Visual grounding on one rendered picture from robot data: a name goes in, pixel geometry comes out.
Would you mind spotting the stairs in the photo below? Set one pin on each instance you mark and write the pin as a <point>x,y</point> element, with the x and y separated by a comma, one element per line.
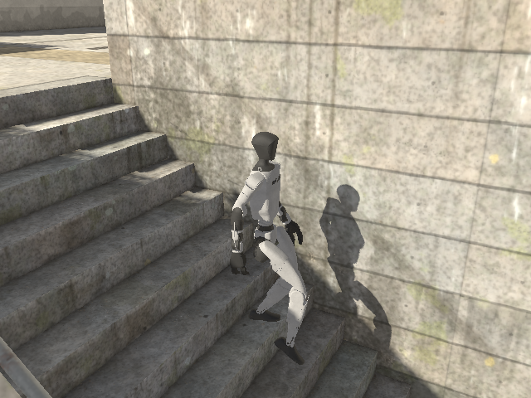
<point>115,276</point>

